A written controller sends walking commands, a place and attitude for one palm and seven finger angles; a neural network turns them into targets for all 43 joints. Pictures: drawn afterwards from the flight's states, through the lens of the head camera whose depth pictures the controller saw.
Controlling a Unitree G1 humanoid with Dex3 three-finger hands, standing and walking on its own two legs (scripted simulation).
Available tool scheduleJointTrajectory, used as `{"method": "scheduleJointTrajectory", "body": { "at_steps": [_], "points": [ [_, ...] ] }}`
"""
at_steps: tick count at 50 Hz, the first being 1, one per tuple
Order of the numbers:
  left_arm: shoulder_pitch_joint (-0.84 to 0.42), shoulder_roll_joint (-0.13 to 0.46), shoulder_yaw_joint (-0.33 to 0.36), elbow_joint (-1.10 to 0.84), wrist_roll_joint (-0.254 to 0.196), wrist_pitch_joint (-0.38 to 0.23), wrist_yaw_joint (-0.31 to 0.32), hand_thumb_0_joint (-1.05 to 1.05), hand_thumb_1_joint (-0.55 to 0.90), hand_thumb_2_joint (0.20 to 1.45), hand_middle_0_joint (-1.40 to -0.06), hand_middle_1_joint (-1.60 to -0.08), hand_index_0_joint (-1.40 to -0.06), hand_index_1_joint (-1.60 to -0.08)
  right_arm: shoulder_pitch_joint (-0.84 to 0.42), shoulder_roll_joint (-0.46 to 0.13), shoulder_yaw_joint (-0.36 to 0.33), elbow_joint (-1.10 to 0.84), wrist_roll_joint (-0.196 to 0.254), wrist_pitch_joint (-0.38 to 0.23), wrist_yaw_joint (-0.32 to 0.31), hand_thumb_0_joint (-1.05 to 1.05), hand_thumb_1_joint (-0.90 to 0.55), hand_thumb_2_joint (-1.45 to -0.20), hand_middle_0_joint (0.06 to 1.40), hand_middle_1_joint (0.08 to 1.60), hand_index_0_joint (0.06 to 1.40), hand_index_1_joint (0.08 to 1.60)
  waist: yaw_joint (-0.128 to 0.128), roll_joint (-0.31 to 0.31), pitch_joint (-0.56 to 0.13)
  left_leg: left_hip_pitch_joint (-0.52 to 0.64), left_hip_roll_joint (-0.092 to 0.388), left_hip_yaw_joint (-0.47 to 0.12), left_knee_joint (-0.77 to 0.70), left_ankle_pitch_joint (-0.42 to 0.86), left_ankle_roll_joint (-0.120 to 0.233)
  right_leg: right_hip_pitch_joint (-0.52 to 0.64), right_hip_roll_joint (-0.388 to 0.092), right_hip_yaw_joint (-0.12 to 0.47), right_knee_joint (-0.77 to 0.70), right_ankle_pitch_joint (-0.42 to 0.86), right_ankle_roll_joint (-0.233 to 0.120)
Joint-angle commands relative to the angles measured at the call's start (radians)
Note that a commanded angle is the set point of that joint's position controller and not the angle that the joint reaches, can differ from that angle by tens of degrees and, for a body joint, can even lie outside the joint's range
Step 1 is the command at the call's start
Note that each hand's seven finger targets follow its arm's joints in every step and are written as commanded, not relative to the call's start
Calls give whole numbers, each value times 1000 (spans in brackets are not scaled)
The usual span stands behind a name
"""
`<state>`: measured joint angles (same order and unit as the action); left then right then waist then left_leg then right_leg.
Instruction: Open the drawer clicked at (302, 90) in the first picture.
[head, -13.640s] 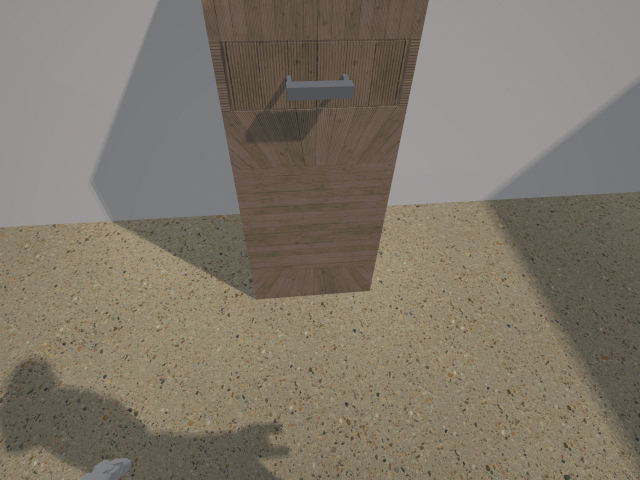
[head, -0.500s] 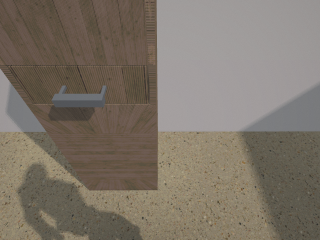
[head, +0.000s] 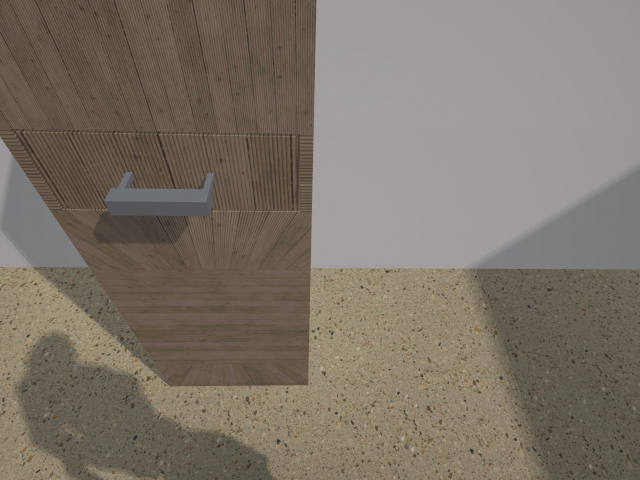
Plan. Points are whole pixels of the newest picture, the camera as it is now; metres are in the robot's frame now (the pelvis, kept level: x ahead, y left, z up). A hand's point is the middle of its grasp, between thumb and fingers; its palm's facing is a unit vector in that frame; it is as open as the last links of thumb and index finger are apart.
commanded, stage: raise the hand with hooked fingers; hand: left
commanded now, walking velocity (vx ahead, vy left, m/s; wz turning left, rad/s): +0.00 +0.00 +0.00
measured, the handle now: (165, 190) +0.48 +0.26 +0.09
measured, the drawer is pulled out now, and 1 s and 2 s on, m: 0.00 0.00 0.00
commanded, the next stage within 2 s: move the hooked fingers above the handle in 1.96 s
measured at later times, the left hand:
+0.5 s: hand out of the picture +0.12 +0.22 -0.04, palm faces -0.04 -0.13 -0.99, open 9.0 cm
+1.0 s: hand (103, 355) +0.22 +0.25 +0.09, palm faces +0.12 -0.11 -0.99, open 12.0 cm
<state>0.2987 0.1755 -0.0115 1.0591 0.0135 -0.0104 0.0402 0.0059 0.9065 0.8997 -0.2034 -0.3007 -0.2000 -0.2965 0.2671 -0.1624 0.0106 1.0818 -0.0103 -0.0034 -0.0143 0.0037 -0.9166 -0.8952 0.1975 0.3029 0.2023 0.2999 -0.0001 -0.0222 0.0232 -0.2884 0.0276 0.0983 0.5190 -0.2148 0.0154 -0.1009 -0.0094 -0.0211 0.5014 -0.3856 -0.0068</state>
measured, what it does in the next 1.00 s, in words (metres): stands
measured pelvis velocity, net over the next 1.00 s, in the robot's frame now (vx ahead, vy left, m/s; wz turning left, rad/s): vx -0.02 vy -0.01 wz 0.05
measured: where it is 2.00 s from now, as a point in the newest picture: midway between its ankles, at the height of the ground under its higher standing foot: outside the picture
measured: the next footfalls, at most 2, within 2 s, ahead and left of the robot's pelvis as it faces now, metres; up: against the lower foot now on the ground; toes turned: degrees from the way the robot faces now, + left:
none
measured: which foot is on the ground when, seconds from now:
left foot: down 0.00-1.00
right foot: down 0.00-1.00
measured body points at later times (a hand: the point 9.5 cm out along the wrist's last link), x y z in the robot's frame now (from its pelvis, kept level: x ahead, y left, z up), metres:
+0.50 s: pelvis -0.04 -0.04 -0.03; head -0.02 -0.06 +0.42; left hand +0.12 +0.22 +0.02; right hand +0.22 -0.26 -0.10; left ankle +0.04 +0.11 -0.73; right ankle -0.07 -0.11 -0.73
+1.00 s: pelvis -0.02 -0.01 -0.01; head +0.00 -0.04 +0.44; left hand +0.21 +0.25 +0.14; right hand +0.19 -0.24 -0.12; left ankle +0.04 +0.11 -0.73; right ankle -0.07 -0.11 -0.73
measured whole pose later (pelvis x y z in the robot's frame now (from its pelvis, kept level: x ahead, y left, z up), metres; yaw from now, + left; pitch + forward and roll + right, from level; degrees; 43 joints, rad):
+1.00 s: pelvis -0.02 -0.01 -0.01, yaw +3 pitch +2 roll +0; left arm 0.22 0.48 0.03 -0.20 0.87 -0.01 0.15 0.00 -0.07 0.48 -0.30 -0.93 -0.29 -0.92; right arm 0.14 -0.28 -0.03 0.64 -0.02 0.09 -0.02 0.01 -0.90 -0.90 0.20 0.30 0.20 0.30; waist 0.08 0.09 -0.02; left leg -0.42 0.02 0.04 0.59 -0.21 0.01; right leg -0.23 -0.01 -0.05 0.61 -0.42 -0.02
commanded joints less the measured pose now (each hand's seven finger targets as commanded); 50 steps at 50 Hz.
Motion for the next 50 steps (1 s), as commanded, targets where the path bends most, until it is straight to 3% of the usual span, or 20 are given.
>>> {"method": "scheduleJointTrajectory", "body": {
  "at_steps": [1,2,3,4,5,8,10,12,13,15,18,20,23,26,28,29,34,38,45,50],
  "points": [
    [-660,487,62,-1575,176,-184,73,0,877,890,-202,-315,-202,-315,-17,-281,-46,-448,52,-175,-40,0,-900,-900,200,300,200,300,-66,376,-413,334,-17,-78,-29,378,38,-209,-16,89,2,500,-64],
    [-145,373,62,-1329,198,-115,148,0,853,880,-203,-330,-203,-330,-51,-187,-13,-383,40,-290,-85,0,-900,-900,200,300,200,300,21,540,-427,511,41,-114,-72,510,19,-288,-1,-32,156,239,-60],
    [-86,296,48,-1304,136,-46,198,0,830,870,-205,-345,-205,-345,-66,-182,-34,-305,46,-322,-95,0,-900,-900,200,300,200,300,0,371,-374,380,67,-147,-83,380,-21,-325,6,-58,178,97,-37],
    [258,36,-97,-1020,167,77,201,0,807,860,-207,-360,-207,-360,-62,-131,-31,-305,77,-330,-97,0,-900,-900,200,300,200,300,-17,278,-237,278,69,-150,-122,269,17,-396,19,-59,214,28,-22],
    [19,79,-108,-1285,189,60,208,0,783,850,-208,-375,-208,-375,-108,-155,-30,-407,57,-323,-83,0,-900,-900,200,300,200,300,-8,148,-150,153,56,-164,-112,126,8,-367,2,-50,149,39,-20],
    [98,216,-27,-1109,474,69,289,0,713,820,-213,-420,-213,-420,-150,-196,-55,-482,22,-269,-81,0,-900,-900,200,300,200,300,-24,-81,-51,-55,-20,-109,25,-60,24,-453,13,-8,16,-14,-25],
    [225,204,-12,-1015,681,75,329,0,667,800,-217,-450,-217,-450,-172,-201,-75,-533,-17,-196,-53,0,-900,-900,200,300,200,300,37,-156,-100,-102,-23,-91,96,68,15,-478,43,-29,93,65,-34],
    [328,138,-62,-921,830,80,334,0,620,780,-220,-480,-220,-480,-230,-193,-82,-564,-25,-116,-23,0,-900,-900,200,300,200,300,86,-286,-82,-208,-32,-72,125,53,5,-481,38,11,120,99,-41],
    [336,164,-31,-906,887,71,330,0,597,770,-222,-495,-222,-495,-248,-190,-87,-575,-18,-81,-6,0,-900,-900,200,300,200,300,114,-302,-104,-227,-40,-68,127,53,2,-436,30,62,112,135,-49],
    [237,238,-8,-1035,972,54,338,0,550,750,-225,-525,-225,-525,-293,-194,-79,-635,-16,-31,16,0,-900,-900,200,300,200,300,136,-190,-174,-238,-54,-51,144,22,1,-419,12,99,127,115,-51],
    [75,373,88,-1193,1042,42,366,0,480,720,-230,-570,-230,-570,-313,-178,-74,-667,-22,8,15,0,-900,-900,200,300,200,300,132,-48,-237,-197,-75,-46,164,-2,13,-387,7,152,100,95,-47],
    [-124,437,122,-1321,1054,12,393,0,433,700,-233,-600,-233,-600,-314,-165,-75,-675,-49,20,1,0,-900,-900,200,300,200,300,98,116,-296,-92,-76,-51,198,3,20,-415,1,176,77,60,-49],
    [-344,494,158,-1454,1016,-82,415,0,363,670,-238,-645,-238,-645,-318,-152,-71,-652,-70,8,-26,0,-900,-900,200,300,200,300,31,93,-291,-30,-77,-85,281,27,33,-476,-6,229,46,67,-46],
    [-324,445,119,-1395,967,-139,402,0,293,640,-243,-690,-243,-690,-302,-157,-71,-628,-63,-13,-34,0,-900,-900,200,300,200,300,9,129,-237,6,-71,-107,287,29,37,-507,-1,204,47,101,-45],
    [-321,414,93,-1335,951,-112,377,0,247,620,-247,-720,-247,-720,-310,-158,-68,-624,-52,-9,-29,0,-900,-900,200,300,200,300,0,112,-221,11,-65,-113,264,28,38,-522,9,158,53,118,-35],
    [-306,399,70,-1282,944,-84,360,0,223,610,-248,-735,-248,-735,-307,-159,-66,-622,-42,-6,-31,0,-900,-900,200,300,200,300,2,83,-175,-13,-62,-108,243,20,38,-512,11,143,42,129,-28],
    [-157,438,90,-1197,899,86,221,0,107,560,-257,-810,-257,-810,-324,-172,-47,-649,-7,24,-23,0,-900,-900,200,300,200,300,85,-35,-251,-60,-72,-79,139,124,28,-243,-2,124,44,391,2],
    [-95,522,178,-1312,868,104,125,0,13,520,-263,-870,-263,-870,-339,-181,-36,-665,-12,38,-16,0,-900,-900,200,300,200,300,114,-42,-279,-25,-80,-65,98,205,27,-114,-17,95,67,637,21],
    [-225,514,205,-1481,861,-13,142,0,-150,450,-275,-975,-275,-975,-314,-175,-50,-641,-20,25,-13,0,-900,-900,200,300,200,300,88,47,-258,101,-67,-63,75,275,31,-193,3,31,21,535,1],
    [-373,512,181,-1444,851,13,160,0,-267,400,-283,-1050,-283,-1050,-294,-187,-67,-614,-2,32,-8,0,-900,-900,200,300,200,300,72,79,-290,164,-53,-77,43,252,25,-226,14,-5,3,385,-6]
  ]
}}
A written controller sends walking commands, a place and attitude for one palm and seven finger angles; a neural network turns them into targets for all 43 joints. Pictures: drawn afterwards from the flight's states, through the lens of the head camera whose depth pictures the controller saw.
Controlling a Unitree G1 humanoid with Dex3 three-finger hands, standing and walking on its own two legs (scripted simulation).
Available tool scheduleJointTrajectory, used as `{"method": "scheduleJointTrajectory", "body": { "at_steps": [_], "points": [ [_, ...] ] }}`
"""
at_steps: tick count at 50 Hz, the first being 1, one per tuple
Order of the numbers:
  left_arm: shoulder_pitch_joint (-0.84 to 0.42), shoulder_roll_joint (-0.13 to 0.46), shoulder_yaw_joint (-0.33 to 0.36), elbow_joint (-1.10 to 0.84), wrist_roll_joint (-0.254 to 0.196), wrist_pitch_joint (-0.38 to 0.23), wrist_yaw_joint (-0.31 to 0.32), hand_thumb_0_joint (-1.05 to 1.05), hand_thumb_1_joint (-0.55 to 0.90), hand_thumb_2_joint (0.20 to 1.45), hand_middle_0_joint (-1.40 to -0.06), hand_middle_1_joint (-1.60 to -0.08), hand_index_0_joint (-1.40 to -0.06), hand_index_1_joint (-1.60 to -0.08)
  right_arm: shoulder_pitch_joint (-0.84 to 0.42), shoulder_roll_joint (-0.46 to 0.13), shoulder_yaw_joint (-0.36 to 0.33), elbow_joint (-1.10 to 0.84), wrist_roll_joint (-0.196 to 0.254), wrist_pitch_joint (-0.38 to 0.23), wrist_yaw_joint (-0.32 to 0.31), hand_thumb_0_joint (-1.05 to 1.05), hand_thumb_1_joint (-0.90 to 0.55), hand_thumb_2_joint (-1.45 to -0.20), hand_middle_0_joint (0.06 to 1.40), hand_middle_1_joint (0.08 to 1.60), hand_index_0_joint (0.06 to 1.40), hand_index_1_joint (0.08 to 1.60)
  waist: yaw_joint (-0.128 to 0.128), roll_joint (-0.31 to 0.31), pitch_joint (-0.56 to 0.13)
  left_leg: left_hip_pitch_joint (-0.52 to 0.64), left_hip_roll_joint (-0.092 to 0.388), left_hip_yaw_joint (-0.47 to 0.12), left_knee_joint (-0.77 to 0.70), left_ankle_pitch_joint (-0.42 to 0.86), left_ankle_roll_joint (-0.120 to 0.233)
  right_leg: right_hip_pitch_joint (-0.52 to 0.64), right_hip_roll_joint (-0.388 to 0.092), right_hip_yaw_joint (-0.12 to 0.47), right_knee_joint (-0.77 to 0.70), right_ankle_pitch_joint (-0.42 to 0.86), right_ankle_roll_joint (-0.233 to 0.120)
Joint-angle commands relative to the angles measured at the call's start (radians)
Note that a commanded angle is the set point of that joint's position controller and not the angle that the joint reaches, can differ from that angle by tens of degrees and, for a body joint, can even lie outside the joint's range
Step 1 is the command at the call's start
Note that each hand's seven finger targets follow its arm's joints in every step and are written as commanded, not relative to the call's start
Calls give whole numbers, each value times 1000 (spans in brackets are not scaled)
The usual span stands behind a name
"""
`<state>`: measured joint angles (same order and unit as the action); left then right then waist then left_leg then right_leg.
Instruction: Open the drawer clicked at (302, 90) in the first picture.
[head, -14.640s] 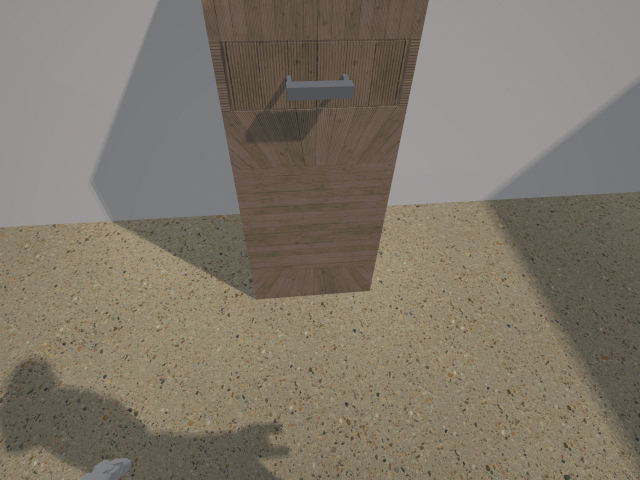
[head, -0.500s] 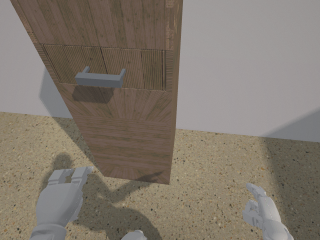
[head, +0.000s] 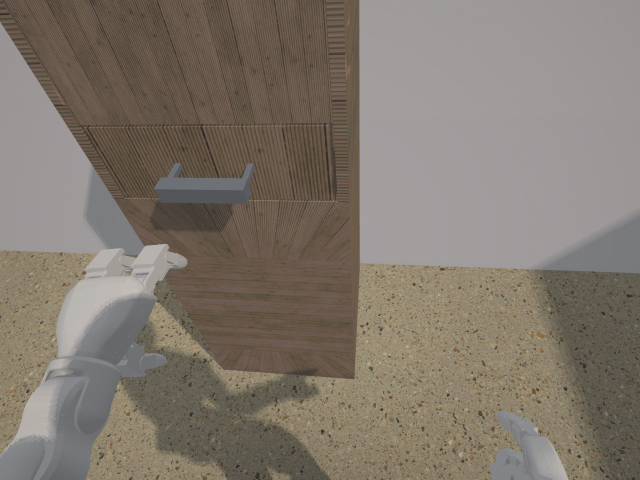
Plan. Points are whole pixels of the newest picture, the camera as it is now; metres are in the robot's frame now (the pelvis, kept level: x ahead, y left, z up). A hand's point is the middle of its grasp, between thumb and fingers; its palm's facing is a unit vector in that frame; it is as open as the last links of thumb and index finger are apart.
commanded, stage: raise the hand with hooked fingers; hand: left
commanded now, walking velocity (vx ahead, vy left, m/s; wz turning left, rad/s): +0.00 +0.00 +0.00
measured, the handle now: (208, 180) +0.51 +0.25 +0.10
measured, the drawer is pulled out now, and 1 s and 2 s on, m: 0.00 0.00 0.00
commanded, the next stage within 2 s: move the hooked fingers above the handle in 0.96 s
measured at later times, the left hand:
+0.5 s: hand (76, 233) +0.29 +0.28 +0.21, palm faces +0.21 -0.06 -0.98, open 13.8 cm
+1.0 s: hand (87, 240) +0.28 +0.26 +0.21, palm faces +0.19 -0.07 -0.98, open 13.9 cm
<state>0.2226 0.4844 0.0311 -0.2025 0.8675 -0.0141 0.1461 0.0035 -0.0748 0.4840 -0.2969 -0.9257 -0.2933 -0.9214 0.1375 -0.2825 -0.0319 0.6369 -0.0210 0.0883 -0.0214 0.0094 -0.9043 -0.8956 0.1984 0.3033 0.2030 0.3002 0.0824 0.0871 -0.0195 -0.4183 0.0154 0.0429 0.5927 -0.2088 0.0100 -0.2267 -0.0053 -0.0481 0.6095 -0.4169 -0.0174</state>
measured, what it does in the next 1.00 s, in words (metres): stands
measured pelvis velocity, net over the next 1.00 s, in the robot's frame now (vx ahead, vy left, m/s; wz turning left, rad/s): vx -0.04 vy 0.01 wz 0.02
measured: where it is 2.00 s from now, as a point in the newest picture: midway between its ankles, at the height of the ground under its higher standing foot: outside the picture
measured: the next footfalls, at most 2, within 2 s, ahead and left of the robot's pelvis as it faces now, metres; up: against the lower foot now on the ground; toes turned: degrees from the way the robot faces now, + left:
none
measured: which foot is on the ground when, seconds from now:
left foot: down 0.00-1.00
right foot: down 0.00-1.00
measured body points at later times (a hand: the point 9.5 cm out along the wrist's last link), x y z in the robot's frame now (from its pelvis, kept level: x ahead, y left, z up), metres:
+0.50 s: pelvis -0.03 +0.03 +0.01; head -0.03 -0.01 +0.46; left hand +0.27 +0.28 +0.26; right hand +0.20 -0.16 -0.08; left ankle +0.06 +0.12 -0.73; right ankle -0.06 -0.10 -0.73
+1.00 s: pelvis -0.04 +0.01 +0.01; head -0.05 -0.04 +0.46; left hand +0.26 +0.26 +0.26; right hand +0.17 -0.20 -0.10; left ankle +0.06 +0.12 -0.73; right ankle -0.06 -0.10 -0.73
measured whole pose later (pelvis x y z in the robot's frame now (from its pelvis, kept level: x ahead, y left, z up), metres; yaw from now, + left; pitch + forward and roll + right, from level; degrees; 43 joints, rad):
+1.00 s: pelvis -0.04 +0.01 +0.01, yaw +1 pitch -4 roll -1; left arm -0.30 0.60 0.01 -0.03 0.79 0.11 -0.14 0.00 -0.50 0.30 -0.32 -1.20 -0.32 -1.20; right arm 0.10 -0.28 0.03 0.67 0.04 0.08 0.00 0.01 -0.91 -0.90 0.20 0.30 0.20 0.30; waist 0.10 0.13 0.03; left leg -0.30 0.01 0.02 0.43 -0.07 0.02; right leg -0.13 0.00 -0.07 0.50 -0.31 -0.01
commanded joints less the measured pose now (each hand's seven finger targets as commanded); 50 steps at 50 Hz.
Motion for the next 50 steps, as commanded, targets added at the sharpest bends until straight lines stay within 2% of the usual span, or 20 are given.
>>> {"method": "scheduleJointTrajectory", "body": {
  "at_steps": [1,5,10,13,15,16,18,19,24,25,27,29,33,34,38,40,43,44,48,50],
  "points": [
    [-320,205,129,-167,-4,34,48,0,-290,390,-285,-1065,-285,-1065,-170,-68,-25,-165,14,-54,0,0,-900,-900,200,300,200,300,-13,-33,-239,299,-39,-26,-39,245,28,-106,14,17,-110,394,3],
    [-433,204,69,-175,-18,92,-12,0,-383,350,-292,-1125,-292,-1125,-192,-70,-18,-172,30,-43,3,0,-900,-900,200,300,200,300,-12,-15,-245,331,-33,-42,-86,225,21,-86,20,10,-131,327,1],
    [-521,267,84,-146,-14,147,-99,0,-500,300,-300,-1200,-300,-1200,-220,-70,7,-179,38,-21,5,0,-900,-900,200,300,200,300,4,-31,-232,337,-26,-57,-137,202,13,-48,26,7,-157,278,-4],
    [-596,326,131,-142,-18,161,-135,0,-500,300,-300,-1200,-300,-1200,-243,-72,22,-183,42,-16,10,0,-900,-900,200,300,200,300,15,1,-228,349,-19,-62,-158,198,6,-25,32,8,-172,255,-11],
    [-645,330,130,-131,-28,161,-157,0,-500,300,-300,-1200,-300,-1200,-232,-68,26,-179,40,-14,12,0,-900,-900,200,300,200,300,18,-5,-242,366,-17,-71,-172,195,5,-18,29,2,-175,244,-10],
    [-666,330,126,-121,-32,164,-167,0,-500,300,-300,-1200,-300,-1200,-238,-70,30,-176,42,-12,13,0,-900,-900,200,300,200,300,14,11,-230,366,-15,-75,-179,191,1,-25,30,0,-179,239,-11],
    [-707,333,127,-95,-40,173,-192,0,-500,300,-300,-1200,-300,-1200,-244,-72,33,-176,48,-14,16,0,-900,-900,200,300,200,300,12,0,-218,368,-11,-78,-192,155,-1,-27,36,-1,-189,215,-13],
    [-742,310,93,-84,-43,176,-207,0,-500,300,-300,-1200,-300,-1200,-246,-71,37,-172,48,-15,17,0,-900,-900,200,300,200,300,5,-2,-203,365,-11,-79,-200,126,-1,-40,31,-2,-193,196,-10],
    [-867,322,59,-56,-44,182,-269,0,-500,300,-300,-1200,-300,-1200,-248,-77,41,-170,54,-27,14,0,-900,-900,200,300,200,300,-1,-6,-209,363,-19,-88,-221,37,1,-40,29,3,-204,150,-10],
    [-892,342,70,-55,-42,178,-279,0,-500,300,-300,-1200,-300,-1200,-243,-80,39,-165,54,-28,11,0,-900,-900,200,300,200,300,-2,-7,-212,367,-18,-92,-226,22,0,-42,28,2,-204,143,-9],
    [-834,313,51,-5,-39,177,-303,0,-500,300,-300,-1200,-300,-1200,-235,-82,38,-162,54,-28,11,0,-900,-900,200,300,200,300,2,-20,-195,358,-20,-90,-230,2,1,-48,28,3,-206,129,-9],
    [-790,318,65,-4,-51,166,-325,0,-500,300,-300,-1200,-300,-1200,-233,-81,40,-170,57,-35,17,0,-900,-900,200,300,200,300,11,-38,-197,350,-25,-80,-226,16,5,-28,27,3,-211,134,-9],
    [-805,361,115,-71,-61,119,-330,0,-500,300,-300,-1200,-300,-1200,-240,-84,37,-181,55,-46,19,0,-900,-900,200,300,200,300,16,-35,-187,346,-26,-78,-228,-8,10,-35,32,5,-219,116,-4],
    [-818,354,110,-77,-62,104,-323,0,-500,300,-300,-1200,-300,-1200,-239,-81,39,-174,51,-51,18,0,-900,-900,200,300,200,300,14,-33,-183,341,-25,-77,-232,-12,9,-35,25,3,-216,106,-5],
    [-862,415,182,-138,-71,51,-274,0,-500,300,-300,-1200,-300,-1200,-228,-81,30,-166,46,-72,13,0,-900,-900,200,300,200,300,24,21,-217,371,-28,-78,-221,7,11,-33,31,12,-228,113,-5],
    [-868,388,171,-92,-78,47,-248,0,-500,300,-300,-1200,-300,-1200,-216,-78,28,-148,46,-76,11,0,-900,-900,200,300,200,300,20,23,-190,361,-25,-78,-228,-5,7,-43,26,8,-230,102,-7],
    [-847,381,175,-14,-83,75,-233,0,-500,300,-300,-1200,-300,-1200,-216,-83,24,-137,53,-77,13,0,-900,-900,200,300,200,300,23,-12,-171,348,-27,-61,-218,6,6,-43,26,14,-250,99,-3],
    [-843,358,146,22,-82,88,-235,0,-500,300,-300,-1200,-300,-1200,-216,-85,27,-131,54,-73,12,0,-900,-900,200,300,200,300,15,-29,-151,328,-28,-55,-224,-6,4,-47,20,12,-250,85,-1],
    [-818,306,77,31,-67,129,-265,0,-500,300,-300,-1200,-300,-1200,-235,-89,27,-148,64,-68,18,0,-900,-900,200,300,200,300,11,-38,-156,327,-36,-41,-213,6,7,-43,18,21,-254,91,2],
    [-812,298,47,6,-65,133,-286,0,-500,300,-300,-1200,-300,-1200,-239,-89,31,-157,61,-66,16,0,-900,-900,200,300,200,300,6,-45,-153,323,-41,-35,-209,7,12,-41,10,26,-255,89,5]
  ]
}}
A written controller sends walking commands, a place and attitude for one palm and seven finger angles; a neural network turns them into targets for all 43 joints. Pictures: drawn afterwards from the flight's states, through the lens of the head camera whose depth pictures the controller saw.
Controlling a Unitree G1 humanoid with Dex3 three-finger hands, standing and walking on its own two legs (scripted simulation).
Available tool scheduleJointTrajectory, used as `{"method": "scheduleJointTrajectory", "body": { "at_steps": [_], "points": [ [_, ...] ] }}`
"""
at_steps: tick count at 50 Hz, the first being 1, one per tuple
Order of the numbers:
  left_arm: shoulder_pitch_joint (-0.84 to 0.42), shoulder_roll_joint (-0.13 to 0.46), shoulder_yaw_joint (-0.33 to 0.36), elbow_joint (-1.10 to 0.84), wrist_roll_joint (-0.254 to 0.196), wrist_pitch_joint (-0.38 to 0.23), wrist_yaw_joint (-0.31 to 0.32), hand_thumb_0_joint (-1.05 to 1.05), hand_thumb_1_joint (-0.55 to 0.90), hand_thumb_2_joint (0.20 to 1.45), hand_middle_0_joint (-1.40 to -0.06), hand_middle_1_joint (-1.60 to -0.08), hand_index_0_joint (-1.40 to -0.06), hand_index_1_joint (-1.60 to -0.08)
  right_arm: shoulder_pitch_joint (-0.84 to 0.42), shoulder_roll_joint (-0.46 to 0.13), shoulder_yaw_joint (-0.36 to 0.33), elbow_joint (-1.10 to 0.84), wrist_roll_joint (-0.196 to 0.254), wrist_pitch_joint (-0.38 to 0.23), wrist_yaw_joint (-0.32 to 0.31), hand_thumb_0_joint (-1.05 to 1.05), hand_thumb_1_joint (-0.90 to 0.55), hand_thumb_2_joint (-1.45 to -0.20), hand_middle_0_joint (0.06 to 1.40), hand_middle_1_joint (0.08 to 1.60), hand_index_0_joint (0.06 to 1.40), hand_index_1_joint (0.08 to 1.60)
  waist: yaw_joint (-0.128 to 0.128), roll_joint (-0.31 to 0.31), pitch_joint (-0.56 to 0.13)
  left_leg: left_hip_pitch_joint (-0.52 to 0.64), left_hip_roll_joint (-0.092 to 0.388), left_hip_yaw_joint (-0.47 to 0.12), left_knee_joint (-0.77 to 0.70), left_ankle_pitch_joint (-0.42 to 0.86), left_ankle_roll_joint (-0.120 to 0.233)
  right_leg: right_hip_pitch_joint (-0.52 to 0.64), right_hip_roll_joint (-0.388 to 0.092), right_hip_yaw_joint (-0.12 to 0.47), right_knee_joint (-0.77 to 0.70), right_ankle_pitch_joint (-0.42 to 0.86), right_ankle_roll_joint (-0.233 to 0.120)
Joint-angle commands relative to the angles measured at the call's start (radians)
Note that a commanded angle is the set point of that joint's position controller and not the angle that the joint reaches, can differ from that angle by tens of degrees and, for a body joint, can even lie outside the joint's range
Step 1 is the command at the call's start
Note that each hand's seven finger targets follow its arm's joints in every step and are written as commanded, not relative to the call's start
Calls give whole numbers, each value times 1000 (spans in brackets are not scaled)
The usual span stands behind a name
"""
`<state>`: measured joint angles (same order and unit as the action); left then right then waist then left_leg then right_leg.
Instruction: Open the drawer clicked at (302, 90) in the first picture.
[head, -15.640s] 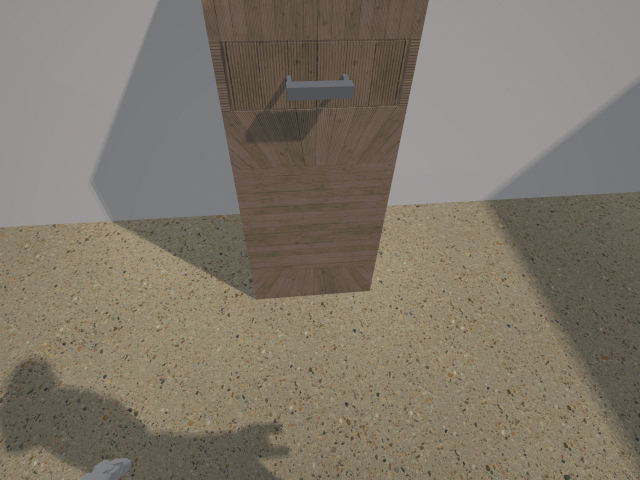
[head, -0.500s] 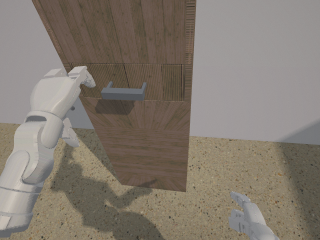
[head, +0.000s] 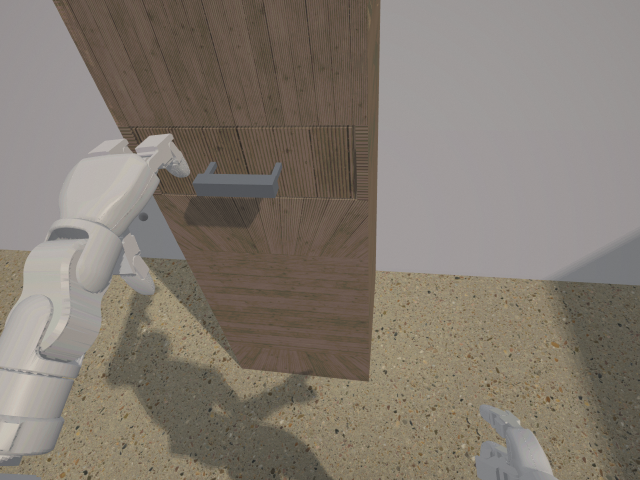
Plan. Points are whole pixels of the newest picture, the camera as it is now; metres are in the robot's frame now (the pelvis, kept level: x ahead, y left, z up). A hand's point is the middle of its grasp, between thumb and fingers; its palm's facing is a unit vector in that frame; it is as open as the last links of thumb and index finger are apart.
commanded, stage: move the hooked fingers above the handle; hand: left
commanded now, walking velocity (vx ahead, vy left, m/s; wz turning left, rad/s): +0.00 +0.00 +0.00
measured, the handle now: (240, 176) +0.55 +0.23 +0.09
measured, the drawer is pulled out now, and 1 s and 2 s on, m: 0.00 0.00 0.00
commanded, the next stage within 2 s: none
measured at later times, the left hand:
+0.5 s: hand (182, 209) +0.38 +0.24 +0.17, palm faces +0.04 -0.06 -1.00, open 13.9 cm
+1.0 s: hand (224, 202) +0.43 +0.20 +0.14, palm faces -0.02 -0.07 -1.00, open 13.8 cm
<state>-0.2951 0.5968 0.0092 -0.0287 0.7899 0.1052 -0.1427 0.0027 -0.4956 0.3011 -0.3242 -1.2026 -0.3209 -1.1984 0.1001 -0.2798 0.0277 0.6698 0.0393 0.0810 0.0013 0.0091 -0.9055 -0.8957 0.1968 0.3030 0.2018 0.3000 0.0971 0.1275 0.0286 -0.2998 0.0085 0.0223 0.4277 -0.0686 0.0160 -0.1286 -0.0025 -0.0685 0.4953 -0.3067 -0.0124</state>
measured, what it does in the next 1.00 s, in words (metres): stands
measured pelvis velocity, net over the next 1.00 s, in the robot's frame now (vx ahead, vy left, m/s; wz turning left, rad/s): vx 0.05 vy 0.00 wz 0.00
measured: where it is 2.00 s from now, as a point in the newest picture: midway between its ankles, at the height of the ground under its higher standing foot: outside the picture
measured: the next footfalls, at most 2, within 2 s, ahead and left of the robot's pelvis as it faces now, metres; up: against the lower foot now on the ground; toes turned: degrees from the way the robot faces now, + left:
none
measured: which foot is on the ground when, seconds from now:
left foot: down 0.00-1.00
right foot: down 0.00-1.00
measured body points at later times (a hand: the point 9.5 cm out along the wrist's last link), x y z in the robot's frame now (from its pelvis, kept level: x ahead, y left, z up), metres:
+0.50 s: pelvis +0.04 -0.01 +0.00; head +0.05 -0.05 +0.45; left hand +0.37 +0.24 +0.22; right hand +0.24 -0.24 -0.11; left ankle +0.11 +0.11 -0.74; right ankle -0.02 -0.11 -0.74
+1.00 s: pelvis +0.05 +0.00 +0.00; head +0.07 -0.04 +0.44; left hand +0.42 +0.21 +0.19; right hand +0.22 -0.24 -0.13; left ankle +0.11 +0.11 -0.74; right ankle -0.02 -0.11 -0.74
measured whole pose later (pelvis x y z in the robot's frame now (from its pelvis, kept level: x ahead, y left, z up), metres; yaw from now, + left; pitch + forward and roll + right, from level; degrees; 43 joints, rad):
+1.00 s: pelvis +0.05 +0.00 +0.00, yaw +0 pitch +3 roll +0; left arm -0.44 0.55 -0.10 0.20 0.84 0.03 -0.16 0.00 -0.49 0.30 -0.32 -1.20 -0.32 -1.20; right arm 0.12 -0.28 0.01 0.64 0.04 0.16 -0.02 0.01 -0.91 -0.90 0.20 0.30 0.20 0.30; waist 0.04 0.09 -0.01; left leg -0.40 0.00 0.03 0.51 -0.16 0.02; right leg -0.21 -0.01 -0.06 0.53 -0.38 -0.01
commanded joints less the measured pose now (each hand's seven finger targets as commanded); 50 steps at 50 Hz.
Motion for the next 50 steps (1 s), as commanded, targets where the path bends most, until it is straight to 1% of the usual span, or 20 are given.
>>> {"method": "scheduleJointTrajectory", "body": {
  "at_steps": [1,4,8,11,14,19,20,22,25,28,29,33,36,39,43,45,47,48,49,50],
  "points": [
    [-294,197,74,-192,16,9,-5,0,-500,300,-300,-1200,-300,-1200,-199,-94,-28,-194,-2,-60,-7,0,-900,-900,200,300,200,300,-9,-89,-221,209,-38,-16,-39,-118,9,-127,5,47,-139,-5,1],
    [-322,234,100,-201,23,-14,-18,0,-500,300,-300,-1200,-300,-1200,-199,-94,-21,-188,-9,-66,-13,0,-900,-900,200,300,200,300,-16,-108,-214,211,-42,-13,-21,-78,16,-128,2,52,-144,35,1],
    [-362,333,215,-203,10,-66,5,0,-500,300,-300,-1200,-300,-1200,-177,-97,-26,-175,-15,-69,-23,0,-900,-900,200,300,200,300,-2,-92,-248,235,-45,-13,1,-10,19,-96,4,59,-145,122,-1],
    [-355,339,252,-112,-5,-79,28,0,-500,300,-300,-1200,-300,-1200,-159,-95,-29,-158,-14,-58,-26,0,-900,-900,200,300,200,300,-1,-101,-231,220,-42,-10,5,34,15,-90,2,47,-134,186,1],
    [-384,252,163,-55,-9,-65,29,0,-500,300,-300,-1200,-300,-1200,-150,-98,-33,-158,-6,-53,-19,0,-900,-900,200,300,200,300,-20,-87,-220,217,-40,-1,5,31,13,-118,2,39,-133,182,2],
    [-371,170,48,-60,21,-33,-6,0,-500,300,-300,-1200,-300,-1200,-141,-106,-40,-178,-1,-32,-8,0,-900,-900,200,300,200,300,-37,-102,-269,222,-44,1,17,62,19,-116,4,41,-110,240,0],
    [-354,211,82,-83,29,-35,-10,0,-500,300,-300,-1200,-300,-1200,-138,-112,-45,-180,-4,-27,-8,0,-900,-900,200,300,200,300,-33,-101,-297,231,-43,0,23,92,22,-100,7,43,-98,276,-1],
    [-359,231,95,-153,34,-48,-16,0,-500,300,-300,-1200,-300,-1200,-143,-111,-46,-193,-8,-21,-7,0,-900,-900,200,300,200,300,-28,-93,-354,248,-53,-3,39,146,27,-74,8,47,-77,344,-2],
    [-364,266,148,-174,19,-75,-1,0,-500,300,-300,-1200,-300,-1200,-123,-110,-47,-184,-12,-19,-9,0,-900,-900,200,300,200,300,-29,-103,-361,250,-50,-9,49,192,29,-71,13,37,-65,385,-4],
    [-382,342,245,-146,9,-92,41,0,-500,300,-300,-1200,-300,-1200,-104,-115,-52,-170,-14,-16,-11,0,-900,-900,200,300,200,300,-13,-92,-368,245,-44,-4,59,213,26,-64,17,36,-64,392,-7],
    [-395,339,253,-125,13,-93,59,0,-500,300,-300,-1200,-300,-1200,-97,-110,-50,-166,-15,-15,-10,0,-900,-900,200,300,200,300,-8,-101,-385,233,-45,-6,60,229,24,-52,14,32,-52,409,-7],
    [-406,302,235,-13,22,-53,102,0,-500,300,-300,-1200,-300,-1200,-84,-112,-58,-150,-6,4,1,0,-900,-900,200,300,200,300,-16,-84,-360,217,-33,-2,64,229,13,-90,22,21,-47,366,-10],
    [-424,236,135,49,44,-2,87,0,-500,300,-300,-1200,-300,-1200,-83,-121,-59,-154,0,26,5,0,-900,-900,200,300,200,300,-37,-101,-337,199,-34,3,59,182,14,-126,22,20,-47,327,-5],
    [-437,131,0,0,59,25,36,0,-500,300,-300,-1200,-300,-1200,-90,-117,-64,-181,7,35,9,0,-900,-900,200,300,200,300,-61,-107,-371,239,-37,-1,77,202,24,-148,25,27,-39,341,-5],
    [-502,149,-19,-35,60,2,-5,0,-500,300,-300,-1200,-300,-1200,-80,-117,-60,-190,6,38,-6,0,-900,-900,200,300,200,300,-84,-126,-366,244,-48,-14,86,165,31,-167,28,31,-42,324,-6],
    [-539,234,61,20,64,-32,6,0,-500,300,-300,-1200,-300,-1200,-55,-119,-60,-168,1,37,-21,0,-900,-900,200,300,200,300,-77,-145,-359,228,-47,-18,85,145,34,-168,28,32,-40,321,-7],
    [-613,282,112,39,64,-73,32,0,-500,300,-300,-1200,-300,-1200,-41,-118,-57,-155,-1,36,-32,0,-900,-900,200,300,200,300,-71,-131,-377,221,-48,-18,85,140,33,-162,27,30,-35,312,-9],
    [-642,339,167,44,62,-92,53,0,-500,300,-300,-1200,-300,-1200,-34,-123,-58,-146,-5,33,-35,0,-900,-900,200,300,200,300,-61,-99,-399,221,-46,-13,88,145,30,-146,28,33,-36,305,-13],
    [-689,304,142,39,61,-110,74,0,-500,300,-300,-1200,-300,-1200,-27,-110,-58,-147,-4,26,-36,0,-900,-900,200,300,200,300,-61,-76,-426,230,-48,-15,93,158,31,-147,27,31,-27,311,-14],
    [-682,330,184,91,62,-116,99,0,-500,300,-300,-1200,-300,-1200,-13,-106,-63,-135,-5,24,-39,0,-900,-900,200,300,200,300,-55,-65,-422,236,-39,-14,95,172,29,-155,30,26,-23,307,-18]
  ]
}}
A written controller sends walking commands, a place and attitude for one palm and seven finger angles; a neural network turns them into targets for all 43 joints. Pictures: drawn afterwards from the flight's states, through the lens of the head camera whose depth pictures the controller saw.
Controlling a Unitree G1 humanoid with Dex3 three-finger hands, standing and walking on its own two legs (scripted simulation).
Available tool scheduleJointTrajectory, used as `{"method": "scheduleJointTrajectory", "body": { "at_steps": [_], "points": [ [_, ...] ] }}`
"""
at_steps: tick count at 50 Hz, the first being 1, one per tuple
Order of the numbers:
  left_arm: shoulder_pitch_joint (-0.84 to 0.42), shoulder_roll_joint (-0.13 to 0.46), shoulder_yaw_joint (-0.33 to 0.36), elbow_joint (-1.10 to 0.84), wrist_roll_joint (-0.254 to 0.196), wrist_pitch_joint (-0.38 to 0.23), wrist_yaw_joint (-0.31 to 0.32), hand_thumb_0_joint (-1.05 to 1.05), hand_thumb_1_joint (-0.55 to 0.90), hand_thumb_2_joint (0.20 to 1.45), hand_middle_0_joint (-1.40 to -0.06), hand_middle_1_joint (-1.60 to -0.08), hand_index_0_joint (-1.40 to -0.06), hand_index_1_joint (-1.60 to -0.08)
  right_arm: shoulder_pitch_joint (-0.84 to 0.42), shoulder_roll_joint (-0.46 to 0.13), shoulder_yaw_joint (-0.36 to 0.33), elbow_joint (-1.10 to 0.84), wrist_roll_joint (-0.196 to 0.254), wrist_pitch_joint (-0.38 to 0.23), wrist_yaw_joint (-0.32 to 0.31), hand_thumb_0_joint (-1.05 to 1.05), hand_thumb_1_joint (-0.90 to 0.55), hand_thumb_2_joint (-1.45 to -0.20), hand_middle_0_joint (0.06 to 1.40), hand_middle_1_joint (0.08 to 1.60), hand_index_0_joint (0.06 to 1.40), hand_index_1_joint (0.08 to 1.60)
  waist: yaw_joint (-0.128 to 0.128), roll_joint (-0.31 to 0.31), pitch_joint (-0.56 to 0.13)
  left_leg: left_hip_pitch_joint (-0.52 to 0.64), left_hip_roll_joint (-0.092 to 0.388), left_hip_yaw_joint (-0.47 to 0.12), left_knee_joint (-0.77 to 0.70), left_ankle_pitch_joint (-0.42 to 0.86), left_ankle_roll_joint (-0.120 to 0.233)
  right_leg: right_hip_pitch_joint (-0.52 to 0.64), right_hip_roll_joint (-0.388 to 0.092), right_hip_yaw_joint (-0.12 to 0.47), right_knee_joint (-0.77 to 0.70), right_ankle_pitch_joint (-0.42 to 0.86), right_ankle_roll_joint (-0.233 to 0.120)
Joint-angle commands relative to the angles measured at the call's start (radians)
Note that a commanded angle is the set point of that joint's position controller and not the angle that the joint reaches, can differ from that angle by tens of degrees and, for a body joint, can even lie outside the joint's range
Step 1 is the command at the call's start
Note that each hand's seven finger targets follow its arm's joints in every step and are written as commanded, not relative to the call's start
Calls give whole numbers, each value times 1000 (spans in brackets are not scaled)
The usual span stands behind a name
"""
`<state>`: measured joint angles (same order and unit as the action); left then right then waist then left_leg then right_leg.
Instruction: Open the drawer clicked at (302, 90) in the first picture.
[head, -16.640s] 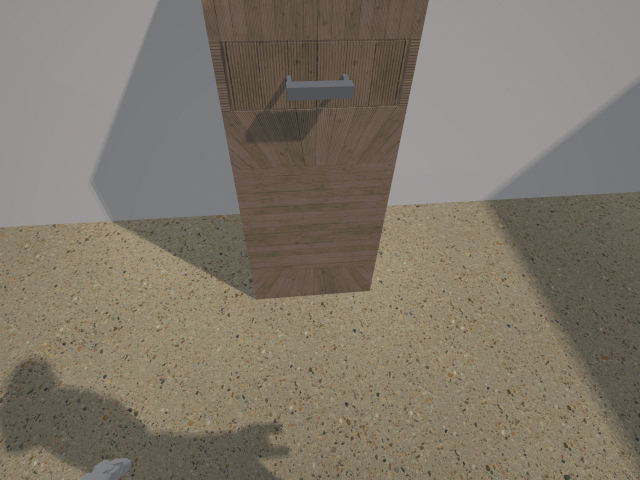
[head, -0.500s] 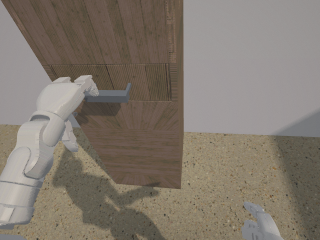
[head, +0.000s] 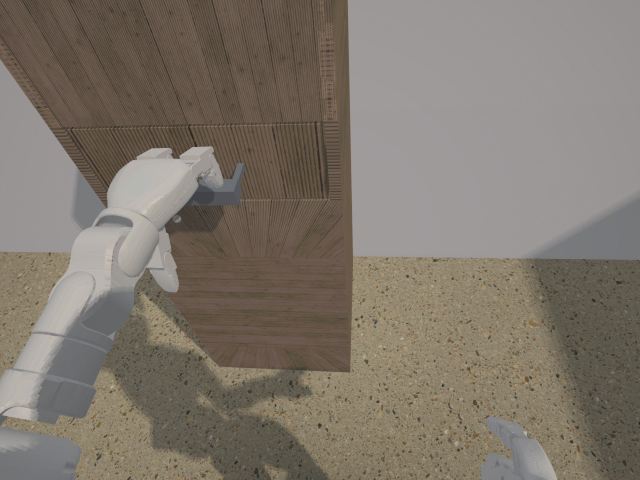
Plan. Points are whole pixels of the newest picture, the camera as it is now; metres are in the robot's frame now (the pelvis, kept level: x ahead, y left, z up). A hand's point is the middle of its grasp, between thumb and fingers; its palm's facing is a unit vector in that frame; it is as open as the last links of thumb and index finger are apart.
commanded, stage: move the hooked fingers above the handle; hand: left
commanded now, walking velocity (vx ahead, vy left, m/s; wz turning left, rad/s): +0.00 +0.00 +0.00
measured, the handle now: (197, 181) +0.51 +0.24 +0.09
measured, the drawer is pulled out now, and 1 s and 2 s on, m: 0.00 0.00 0.00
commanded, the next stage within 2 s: none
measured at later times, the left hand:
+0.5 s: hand (211, 182) +0.45 +0.18 +0.14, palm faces +0.00 -0.07 -1.00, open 13.8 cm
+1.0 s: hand (154, 193) +0.44 +0.27 +0.12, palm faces -0.15 +0.00 -0.99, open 13.8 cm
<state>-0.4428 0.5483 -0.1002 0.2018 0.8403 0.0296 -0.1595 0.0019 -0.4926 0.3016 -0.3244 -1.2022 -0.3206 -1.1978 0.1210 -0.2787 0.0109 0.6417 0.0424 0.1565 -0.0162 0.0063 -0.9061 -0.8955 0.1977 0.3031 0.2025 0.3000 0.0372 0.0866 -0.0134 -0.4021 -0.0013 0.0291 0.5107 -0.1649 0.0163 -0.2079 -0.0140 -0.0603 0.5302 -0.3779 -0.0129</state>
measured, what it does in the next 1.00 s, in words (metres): stands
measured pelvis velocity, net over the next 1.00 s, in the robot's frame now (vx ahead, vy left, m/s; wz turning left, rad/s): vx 0.00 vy -0.01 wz -0.04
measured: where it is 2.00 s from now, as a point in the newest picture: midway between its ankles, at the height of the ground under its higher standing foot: outside the picture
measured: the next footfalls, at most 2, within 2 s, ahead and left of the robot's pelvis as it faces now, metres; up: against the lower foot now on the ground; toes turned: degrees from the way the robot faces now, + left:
none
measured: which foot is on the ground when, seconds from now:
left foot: down 0.00-1.00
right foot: down 0.00-1.00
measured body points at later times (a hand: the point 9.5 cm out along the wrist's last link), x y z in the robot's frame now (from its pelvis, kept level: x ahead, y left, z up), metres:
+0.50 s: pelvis +0.00 +0.00 -0.01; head +0.04 -0.03 +0.44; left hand +0.44 +0.19 +0.19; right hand +0.08 -0.28 -0.14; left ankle +0.06 +0.11 -0.73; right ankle -0.07 -0.11 -0.73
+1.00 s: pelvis +0.00 -0.01 -0.01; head +0.04 -0.03 +0.44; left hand +0.44 +0.27 +0.18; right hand +0.05 -0.30 -0.13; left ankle +0.06 +0.11 -0.73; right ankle -0.07 -0.11 -0.73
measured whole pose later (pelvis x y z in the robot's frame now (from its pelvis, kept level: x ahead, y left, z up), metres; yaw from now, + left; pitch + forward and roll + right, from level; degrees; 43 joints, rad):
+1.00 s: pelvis +0.00 -0.01 -0.01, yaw -3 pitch +8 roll +0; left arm -0.76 0.70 0.02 0.86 0.97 -0.11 -0.12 0.00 -0.49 0.30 -0.33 -1.21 -0.33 -1.21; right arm 0.31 -0.30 -0.04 0.66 0.07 0.17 -0.08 0.00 -0.90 -0.90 0.20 0.30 0.20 0.30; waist -0.06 0.05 -0.05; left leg -0.52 0.05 0.05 0.57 -0.19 0.01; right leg -0.33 0.03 -0.03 0.58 -0.38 -0.03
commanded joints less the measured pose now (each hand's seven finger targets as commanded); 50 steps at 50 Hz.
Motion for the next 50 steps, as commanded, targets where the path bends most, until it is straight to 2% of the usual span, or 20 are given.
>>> {"method": "scheduleJointTrajectory", "body": {
  "at_steps": [1,3,6,10,13,17,22,23,27,28,31,33,35,38,40,43,47,48,49,50],
  "points": [
    [-540,388,313,-106,12,-44,137,0,-500,300,-300,-1200,-300,-1200,-24,-109,-47,-99,-10,-49,-20,0,-900,-900,200,300,200,300,11,-19,-392,330,-28,-20,13,287,26,-67,44,15,-54,389,-18],
    [-554,394,324,-13,17,-28,167,0,-500,300,-300,-1200,-300,-1200,-14,-110,-50,-89,-8,-45,-17,0,-900,-900,200,300,200,300,12,-30,-379,299,-26,-9,17,272,22,-62,43,17,-62,372,-18],
    [-559,303,211,145,47,30,164,0,-500,300,-300,-1200,-300,-1200,-1,-120,-54,-81,1,-31,-12,0,-900,-900,200,300,200,300,-12,-51,-321,258,-20,1,7,209,20,-111,43,13,-65,334,-11],
    [-568,218,67,171,80,73,87,0,-500,300,-300,-1200,-300,-1200,8,-136,-65,-109,11,-11,-9,0,-900,-900,200,300,200,300,-46,-89,-347,265,-26,5,24,210,33,-116,39,28,-58,376,-6],
    [-616,156,-11,162,51,36,13,0,-500,300,-300,-1200,-300,-1200,21,-137,-69,-117,17,-13,-23,0,-900,-900,200,300,200,300,-90,-138,-307,266,-35,-1,33,180,46,-142,35,39,-71,382,-1],
    [-765,270,85,125,29,-89,8,0,-500,300,-300,-1200,-300,-1200,63,-133,-72,-94,13,-24,-50,0,-900,-900,200,300,200,300,-87,-86,-335,280,-41,-9,41,163,51,-160,35,55,-65,366,-3],
    [-870,451,288,197,48,-183,162,0,-500,300,-300,-1200,-300,-1200,139,-129,-80,-50,4,-41,-55,0,-900,-900,200,300,200,300,-53,-18,-407,257,-24,-19,58,204,39,-178,50,41,-26,329,-20],
    [-877,484,319,219,55,-179,197,0,-500,300,-300,-1200,-300,-1200,143,-127,-77,-47,0,-43,-53,0,-900,-900,200,300,200,300,-40,-16,-436,236,-25,-13,63,220,37,-154,51,43,-22,335,-20],
    [-828,431,259,443,111,-48,291,0,-500,300,-300,-1200,-300,-1200,152,-133,-76,-26,6,-35,-33,0,-900,-900,200,300,200,300,-39,-11,-428,178,-8,11,66,220,19,-165,55,30,-5,334,-19],
    [-814,409,230,516,123,-7,284,0,-500,300,-300,-1200,-300,-1200,152,-136,-74,-26,7,-31,-29,0,-900,-900,200,300,200,300,-42,-54,-436,155,-11,23,67,222,22,-138,53,35,-13,356,-14],
    [-780,456,235,552,143,55,239,0,-500,300,-300,-1200,-300,-1200,149,-151,-73,-36,12,-6,-28,0,-900,-900,200,300,200,300,-33,-98,-438,124,-11,40,56,199,27,-84,44,48,-22,393,1],
    [-761,482,251,573,140,63,218,0,-500,300,-300,-1200,-300,-1200,129,-153,-67,-40,18,8,-39,0,-900,-900,200,300,200,300,-31,-172,-411,92,-14,44,42,174,34,-50,37,57,-39,391,6],
    [-741,457,218,584,138,68,195,0,-500,300,-300,-1200,-300,-1200,121,-150,-63,-51,24,13,-47,0,-900,-900,200,300,200,300,-38,-171,-346,77,-16,49,28,131,38,-69,32,60,-52,366,12],
    [-706,491,235,599,133,36,147,0,-500,300,-300,-1200,-300,-1200,111,-154,-59,-69,29,13,-65,0,-900,-900,200,300,200,300,-41,-228,-291,52,-18,51,17,86,44,-61,25,72,-73,335,17],
    [-683,486,222,617,125,13,123,0,-500,300,-300,-1200,-300,-1200,114,-155,-57,-76,33,11,-72,0,-900,-900,200,300,200,300,-48,-207,-240,40,-17,52,13,55,44,-86,20,82,-79,315,20],
    [-690,496,239,583,124,-51,91,0,-500,300,-300,-1200,-300,-1200,135,-156,-66,-89,30,3,-77,0,-900,-900,200,300,200,300,-62,-178,-244,53,-14,49,23,53,46,-105,25,84,-77,298,16],
    [-812,438,189,421,129,-170,76,0,-500,300,-300,-1200,-300,-1200,181,-152,-91,-87,19,-18,-76,0,-900,-900,200,300,200,300,-103,-52,-333,150,-14,31,62,104,54,-177,40,87,-53,323,6],
    [-851,387,150,354,113,-203,76,0,-500,300,-300,-1200,-300,-1200,192,-145,-99,-80,12,-24,-75,0,-900,-900,200,300,200,300,-123,-38,-364,185,-15,30,79,126,59,-183,41,92,-56,348,6],
    [-885,403,165,298,105,-228,85,0,-500,300,-300,-1200,-300,-1200,203,-146,-108,-72,12,-27,-76,0,-900,-900,200,300,200,300,-123,3,-406,229,-16,21,90,150,59,-200,46,94,-50,355,3],
    [-926,337,108,232,90,-250,89,0,-500,300,-300,-1200,-300,-1200,210,-141,-115,-67,10,-36,-75,0,-900,-900,200,300,200,300,-139,54,-425,281,-20,16,103,170,60,-234,49,91,-45,358,-1]
  ]
}}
